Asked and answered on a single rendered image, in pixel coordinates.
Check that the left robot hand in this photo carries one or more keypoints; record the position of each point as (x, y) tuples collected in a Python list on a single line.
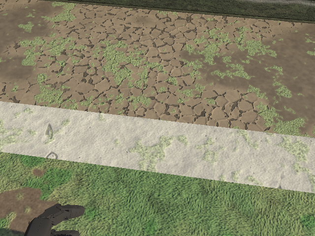
[(41, 225)]

